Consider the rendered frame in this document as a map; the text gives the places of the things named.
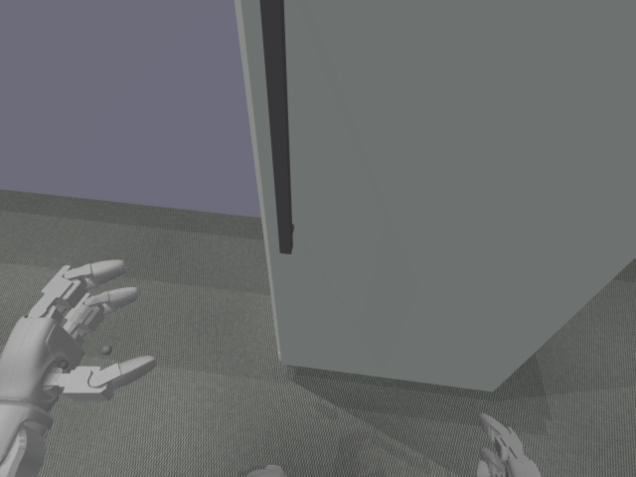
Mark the left robot hand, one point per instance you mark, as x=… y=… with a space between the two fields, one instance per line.
x=29 y=362

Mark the robot left forearm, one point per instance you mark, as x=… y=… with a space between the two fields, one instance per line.
x=23 y=428

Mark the fridge door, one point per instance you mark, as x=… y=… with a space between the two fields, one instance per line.
x=463 y=179

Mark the right robot hand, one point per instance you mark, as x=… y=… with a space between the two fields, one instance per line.
x=510 y=449

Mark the handle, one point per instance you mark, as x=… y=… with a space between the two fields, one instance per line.
x=273 y=33

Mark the left robot shin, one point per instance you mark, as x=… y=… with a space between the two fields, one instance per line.
x=274 y=467

